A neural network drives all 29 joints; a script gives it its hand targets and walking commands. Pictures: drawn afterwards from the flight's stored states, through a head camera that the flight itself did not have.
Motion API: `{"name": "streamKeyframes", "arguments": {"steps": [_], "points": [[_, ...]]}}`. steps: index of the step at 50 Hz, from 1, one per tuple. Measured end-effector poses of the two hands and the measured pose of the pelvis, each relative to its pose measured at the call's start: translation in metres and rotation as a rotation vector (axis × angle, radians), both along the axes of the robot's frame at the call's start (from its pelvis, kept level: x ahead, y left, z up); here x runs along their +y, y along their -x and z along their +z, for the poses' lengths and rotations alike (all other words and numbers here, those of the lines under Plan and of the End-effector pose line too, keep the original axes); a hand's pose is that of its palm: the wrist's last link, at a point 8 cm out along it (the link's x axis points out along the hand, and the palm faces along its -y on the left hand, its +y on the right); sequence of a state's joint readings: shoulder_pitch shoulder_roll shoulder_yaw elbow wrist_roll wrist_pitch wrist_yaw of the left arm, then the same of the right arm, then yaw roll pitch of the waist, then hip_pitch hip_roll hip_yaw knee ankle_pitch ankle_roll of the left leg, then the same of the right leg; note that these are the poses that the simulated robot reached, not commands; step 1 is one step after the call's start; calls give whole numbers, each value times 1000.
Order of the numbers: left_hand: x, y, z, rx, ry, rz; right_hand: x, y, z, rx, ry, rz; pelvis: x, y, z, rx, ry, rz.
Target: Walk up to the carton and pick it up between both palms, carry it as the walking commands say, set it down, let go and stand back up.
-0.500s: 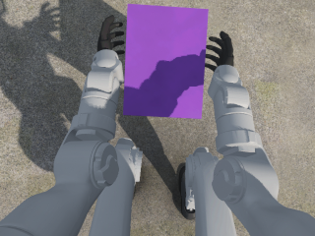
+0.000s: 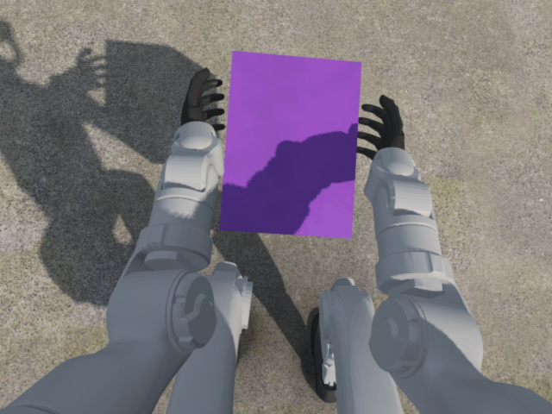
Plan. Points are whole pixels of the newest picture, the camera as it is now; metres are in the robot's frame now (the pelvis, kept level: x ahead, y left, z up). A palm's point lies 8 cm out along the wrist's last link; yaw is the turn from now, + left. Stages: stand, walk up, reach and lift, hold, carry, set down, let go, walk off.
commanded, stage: reach and lift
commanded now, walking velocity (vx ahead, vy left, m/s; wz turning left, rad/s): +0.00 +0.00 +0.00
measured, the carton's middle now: (287, 154) +0.50 +0.03 -0.14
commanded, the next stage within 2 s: none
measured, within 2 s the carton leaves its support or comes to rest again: neither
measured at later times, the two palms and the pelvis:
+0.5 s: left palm (184, 116) +0.46 +0.16 +0.03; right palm (412, 147) +0.46 -0.10 +0.02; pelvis +0.01 +0.00 +0.06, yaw +1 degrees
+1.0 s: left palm (165, 107) +0.44 +0.16 +0.09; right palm (448, 141) +0.43 -0.11 +0.09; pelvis +0.03 +0.00 +0.12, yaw +2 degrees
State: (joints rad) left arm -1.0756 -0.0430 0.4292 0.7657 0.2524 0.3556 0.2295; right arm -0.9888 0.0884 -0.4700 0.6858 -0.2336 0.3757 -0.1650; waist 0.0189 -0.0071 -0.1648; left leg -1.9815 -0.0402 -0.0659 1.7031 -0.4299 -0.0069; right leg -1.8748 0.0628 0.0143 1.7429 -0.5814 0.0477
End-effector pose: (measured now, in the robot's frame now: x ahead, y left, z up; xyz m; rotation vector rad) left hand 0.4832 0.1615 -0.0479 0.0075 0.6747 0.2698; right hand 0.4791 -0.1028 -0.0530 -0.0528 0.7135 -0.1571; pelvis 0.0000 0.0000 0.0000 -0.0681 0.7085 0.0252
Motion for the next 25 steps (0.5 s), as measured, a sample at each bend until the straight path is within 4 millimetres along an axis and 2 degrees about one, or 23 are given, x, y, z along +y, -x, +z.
{"name": "streamKeyframes", "arguments": {"steps": [25], "points": [[-2,21,74,-9,5,6,-2,21,74,-3,4,-5,-2,-14,58,-81,-14,9]]}}
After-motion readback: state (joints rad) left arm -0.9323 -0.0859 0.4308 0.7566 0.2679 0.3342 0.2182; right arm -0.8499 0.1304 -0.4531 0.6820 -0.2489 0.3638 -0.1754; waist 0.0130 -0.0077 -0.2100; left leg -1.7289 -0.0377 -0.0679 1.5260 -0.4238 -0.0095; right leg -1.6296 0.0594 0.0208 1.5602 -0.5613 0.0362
